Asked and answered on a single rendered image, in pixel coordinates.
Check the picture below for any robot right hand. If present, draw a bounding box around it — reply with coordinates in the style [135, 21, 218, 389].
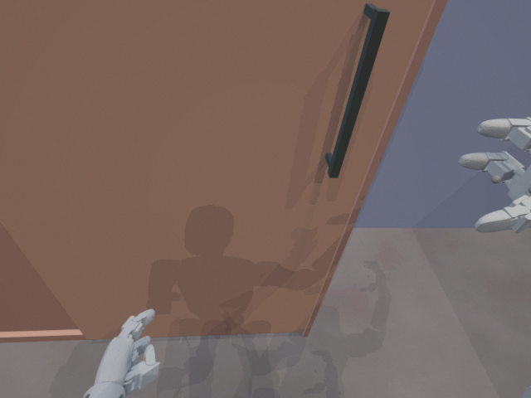
[458, 117, 531, 234]

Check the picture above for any wardrobe door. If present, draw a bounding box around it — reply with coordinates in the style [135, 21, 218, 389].
[0, 222, 79, 332]
[0, 0, 433, 339]

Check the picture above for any robot left hand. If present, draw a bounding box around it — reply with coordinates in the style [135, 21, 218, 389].
[94, 309, 160, 396]

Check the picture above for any handle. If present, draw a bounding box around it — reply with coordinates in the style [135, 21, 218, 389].
[325, 3, 390, 178]

